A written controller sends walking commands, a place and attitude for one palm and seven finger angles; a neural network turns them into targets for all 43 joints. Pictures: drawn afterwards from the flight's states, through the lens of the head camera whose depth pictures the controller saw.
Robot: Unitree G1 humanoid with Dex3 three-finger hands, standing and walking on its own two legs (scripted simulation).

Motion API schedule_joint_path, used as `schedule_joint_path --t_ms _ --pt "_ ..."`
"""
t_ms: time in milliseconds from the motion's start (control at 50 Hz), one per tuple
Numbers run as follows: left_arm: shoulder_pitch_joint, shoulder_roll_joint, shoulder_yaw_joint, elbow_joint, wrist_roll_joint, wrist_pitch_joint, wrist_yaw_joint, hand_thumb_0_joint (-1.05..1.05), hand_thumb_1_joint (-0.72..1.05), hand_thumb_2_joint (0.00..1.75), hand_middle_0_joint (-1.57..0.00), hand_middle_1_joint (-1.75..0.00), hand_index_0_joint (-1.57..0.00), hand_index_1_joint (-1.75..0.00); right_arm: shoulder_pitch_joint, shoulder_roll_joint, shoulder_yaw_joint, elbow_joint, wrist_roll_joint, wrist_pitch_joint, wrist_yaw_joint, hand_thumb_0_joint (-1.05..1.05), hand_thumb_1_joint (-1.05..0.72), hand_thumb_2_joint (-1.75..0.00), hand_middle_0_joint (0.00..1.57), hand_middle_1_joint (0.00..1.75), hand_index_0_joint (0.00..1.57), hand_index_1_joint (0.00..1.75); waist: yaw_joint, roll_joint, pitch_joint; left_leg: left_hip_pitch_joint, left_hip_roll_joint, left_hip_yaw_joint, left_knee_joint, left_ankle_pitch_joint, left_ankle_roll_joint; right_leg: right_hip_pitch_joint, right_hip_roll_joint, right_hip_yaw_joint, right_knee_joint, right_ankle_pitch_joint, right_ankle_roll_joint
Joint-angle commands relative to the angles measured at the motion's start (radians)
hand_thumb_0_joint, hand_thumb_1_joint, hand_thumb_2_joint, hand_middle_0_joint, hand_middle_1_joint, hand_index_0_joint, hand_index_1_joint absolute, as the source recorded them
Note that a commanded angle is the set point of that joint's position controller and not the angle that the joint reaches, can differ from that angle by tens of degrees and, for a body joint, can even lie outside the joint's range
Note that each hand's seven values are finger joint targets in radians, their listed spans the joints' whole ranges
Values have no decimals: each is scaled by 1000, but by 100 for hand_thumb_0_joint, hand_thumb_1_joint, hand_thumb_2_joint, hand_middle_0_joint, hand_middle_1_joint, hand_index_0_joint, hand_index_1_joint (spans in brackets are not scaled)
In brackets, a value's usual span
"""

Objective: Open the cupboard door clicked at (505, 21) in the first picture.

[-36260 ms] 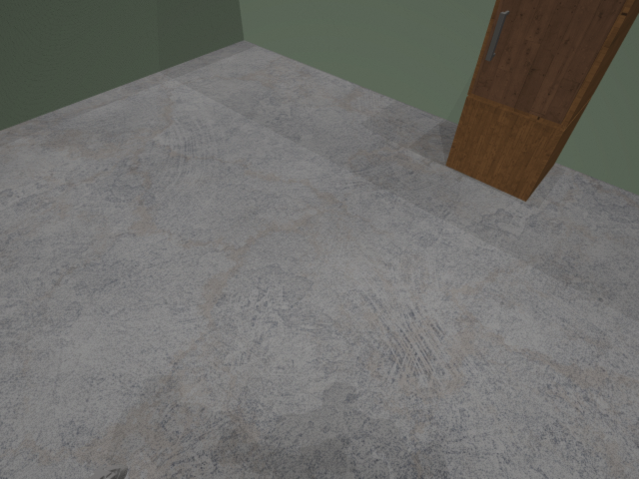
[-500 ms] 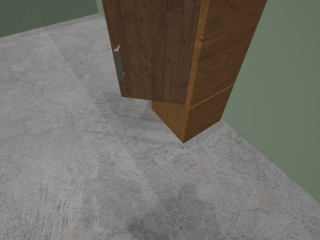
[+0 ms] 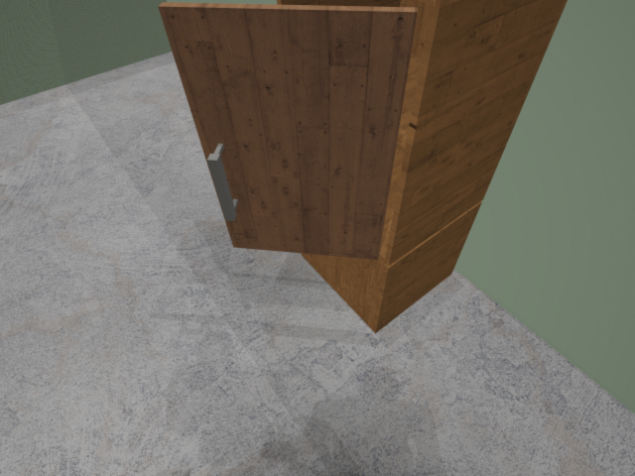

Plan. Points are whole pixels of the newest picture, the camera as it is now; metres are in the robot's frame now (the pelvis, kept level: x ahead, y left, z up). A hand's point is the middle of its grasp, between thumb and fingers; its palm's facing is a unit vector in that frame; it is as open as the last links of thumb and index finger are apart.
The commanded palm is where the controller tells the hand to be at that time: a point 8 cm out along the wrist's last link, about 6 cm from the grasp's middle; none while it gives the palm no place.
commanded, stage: come to a stop and stand still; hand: left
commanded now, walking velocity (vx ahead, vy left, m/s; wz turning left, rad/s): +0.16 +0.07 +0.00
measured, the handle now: (225, 183) +0.67 +0.25 -0.08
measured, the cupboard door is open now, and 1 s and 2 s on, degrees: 45 45 45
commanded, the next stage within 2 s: look again from close up in 1.00 s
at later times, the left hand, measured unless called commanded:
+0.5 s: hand (166, 470) +0.15 +0.24 -0.16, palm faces +0.03 -0.97 -0.24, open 7.4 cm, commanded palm none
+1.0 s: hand out of the picture +0.13 +0.18 -0.16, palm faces -0.04 -0.98 -0.21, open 7.4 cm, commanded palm none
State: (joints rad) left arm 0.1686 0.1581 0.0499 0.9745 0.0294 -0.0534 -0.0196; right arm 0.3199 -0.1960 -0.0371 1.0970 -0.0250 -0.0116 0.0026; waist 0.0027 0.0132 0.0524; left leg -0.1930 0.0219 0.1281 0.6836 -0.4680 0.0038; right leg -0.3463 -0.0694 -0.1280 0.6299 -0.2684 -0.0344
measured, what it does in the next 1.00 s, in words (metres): steps on the spot: left foot, then right foot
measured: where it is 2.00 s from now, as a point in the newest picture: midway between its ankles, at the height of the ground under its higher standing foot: outside the picture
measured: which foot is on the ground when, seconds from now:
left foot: up 0.00-0.24, down 0.26-1.00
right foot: down 0.00-0.28, up 0.30-0.60, down 0.62-1.00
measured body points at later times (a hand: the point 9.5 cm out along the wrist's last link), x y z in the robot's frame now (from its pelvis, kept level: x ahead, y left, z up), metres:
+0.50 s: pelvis +0.09 +0.04 +0.01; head +0.14 +0.04 +0.46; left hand +0.15 +0.29 -0.14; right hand +0.19 -0.20 -0.14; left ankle +0.16 +0.15 -0.72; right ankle +0.04 -0.08 -0.67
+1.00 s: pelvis +0.07 +0.00 +0.01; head +0.08 +0.00 +0.46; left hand +0.14 +0.23 -0.14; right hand +0.08 -0.22 -0.15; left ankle +0.11 +0.09 -0.72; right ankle +0.06 -0.10 -0.72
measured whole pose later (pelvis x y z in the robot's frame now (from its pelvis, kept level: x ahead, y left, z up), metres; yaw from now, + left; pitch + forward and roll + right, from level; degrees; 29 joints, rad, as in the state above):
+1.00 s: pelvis +0.07 +0.00 +0.01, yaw -3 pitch +0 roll +0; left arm 0.27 0.17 0.00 0.95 0.02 0.00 0.03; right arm 0.30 -0.16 -0.01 0.99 -0.03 0.02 -0.01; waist -0.01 0.00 0.01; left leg -0.30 0.00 0.09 0.54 -0.24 0.04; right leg -0.25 0.00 -0.04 0.55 -0.30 -0.02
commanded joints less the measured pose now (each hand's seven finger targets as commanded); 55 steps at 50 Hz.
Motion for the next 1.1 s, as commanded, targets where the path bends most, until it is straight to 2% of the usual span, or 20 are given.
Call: schedule_joint_path --t_ms 0,60,160,200,240,280,320,400,500,540,560,580,600,620,680,740,780,800,900,1080 --pt "227 186 38 31 -9 -6 36 0 90 90 -20 -30 -20 -30 -121 -83 -21 -119 4 -31 -6 0 -90 -90 20 30 20 30 77 -225 15 -494 58 -139 411 -17 -15 331 -372 516 -422 76 -196" --pt "170 133 25 22 -9 -21 35 0 90 90 -20 -30 -20 -30 -73 -12 -8 -82 5 -20 5 0 -90 -90 20 30 20 30 28 -143 -47 -343 68 -91 247 91 -40 266 -267 214 -378 434 -138" --pt "110 158 16 42 -16 -1 46 0 90 90 -20 -30 -20 -30 -31 16 11 -59 14 -6 -6 0 -90 -90 20 30 20 30 0 -157 -89 -124 -17 -24 -118 286 -57 257 -157 74 -229 748 -77" --pt "104 170 11 46 -21 18 55 0 90 90 -20 -30 -20 -30 -11 -44 0 -56 14 -4 -14 0 -90 -90 20 30 20 30 -12 -103 -110 15 22 -55 -242 576 -40 193 -127 66 -135 612 -21" --pt "149 122 0 30 -23 47 69 0 90 90 -20 -30 -20 -30 26 -162 -28 -69 11 6 -27 0 -90 -90 20 30 20 30 -17 91 -132 116 244 -237 -210 1094 80 75 -22 19 -40 73 49" --pt "156 114 -1 15 -26 78 66 0 90 90 -20 -30 -20 -30 7 -196 -34 -77 10 17 -46 0 -90 -90 20 30 20 30 -20 235 -98 84 341 -324 -281 1266 186 6 43 55 240 -371 60" --pt "119 123 10 13 -26 91 64 0 90 90 -20 -30 -20 -30 -37 -184 -34 -93 2 28 -62 0 -90 -90 20 30 20 30 -27 237 -74 51 356 -320 -257 1244 231 -52 35 137 406 -400 49" --pt "112 117 26 -11 -25 105 52 0 90 90 -20 -30 -20 -30 -106 -199 -51 -133 -3 37 -66 0 -90 -90 20 30 20 30 -18 105 -181 93 337 -289 -255 965 215 -68 59 142 401 -314 57" --pt "143 104 26 -37 -18 110 42 0 90 90 -20 -30 -20 -30 -168 -196 -56 -155 -8 42 -52 0 -90 -90 20 30 20 30 6 162 -136 -73 308 -264 -313 583 165 83 53 103 154 -211 35" --pt "204 118 27 -23 -11 100 40 0 90 90 -20 -30 -20 -30 -173 -184 -56 -163 1 48 -42 0 -90 -90 20 30 20 30 37 81 -114 -181 229 -223 -262 342 106 226 55 78 -107 -23 30" --pt "267 101 -7 -28 -10 74 74 0 90 90 -20 -30 -20 -30 -243 -174 -62 -214 34 19 -45 0 -90 -90 20 30 20 30 90 -113 -134 -26 162 -78 -59 365 6 94 -32 222 -371 146 50" --pt "118 217 5 -109 11 63 75 0 90 90 -20 -30 -20 -30 -149 -80 -44 -262 22 33 -10 0 -90 -90 20 30 20 30 -12 -300 -59 -248 5 -35 122 45 -18 70 -172 400 -336 146 -22" --pt "109 245 -1 -136 12 58 72 0 90 90 -20 -30 -20 -30 -163 -74 -39 -274 9 45 5 0 -90 -90 20 30 20 30 6 -107 -73 -224 1 -74 245 12 -15 -4 -192 400 -312 74 -102" --pt "81 226 6 -149 10 41 73 0 90 90 -20 -30 -20 -30 -125 -63 -42 -272 2 54 9 0 -90 -90 20 30 20 30 -34 -51 -111 -267 -2 -72 295 67 -13 75 -155 354 -266 192 -121" --pt "63 195 11 -164 12 32 83 0 90 90 -20 -30 -20 -30 -114 -52 -30 -303 14 35 -5 0 -90 -90 20 30 20 30 -30 -226 -79 -258 10 -96 212 23 2 88 -164 280 -176 444 -155" --pt "63 186 -2 -156 -5 47 75 0 90 90 -20 -30 -20 -30 -21 -42 -13 -255 10 21 -8 0 -90 -90 20 30 20 30 -54 -43 -30 -7 2 -79 -139 218 13 -69 -91 229 -118 136 -71" --pt "124 123 -14 -150 -15 60 70 0 90 90 -20 -30 -20 -30 -28 -124 -12 -255 -4 9 -11 0 -90 -90 20 30 20 30 -5 137 28 -119 204 -328 -311 229 116 -63 49 123 -64 -154 11" --pt "107 128 -14 -136 -9 65 68 0 90 90 -20 -30 -20 -30 -38 -129 -14 -244 -4 5 -14 0 -90 -90 20 30 20 30 -11 197 35 -170 215 -416 -390 162 140 -25 72 91 -2 -178 16" --pt "159 122 -26 -67 -9 49 52 0 90 90 -20 -30 -20 -30 -78 -95 2 -213 4 -3 -19 0 -90 -90 20 30 20 30 21 3 -14 -205 114 -246 -359 -2 81 122 12 175 -176 -77 -7" --pt "145 133 -41 -6 -15 27 53 0 90 90 -20 -30 -20 -30 -2 -62 23 -102 7 -10 -18 0 -90 -90 20 30 20 30 -16 -28 -11 -50 71 -161 -303 188 40 51 -31 236 -290 -79 -21"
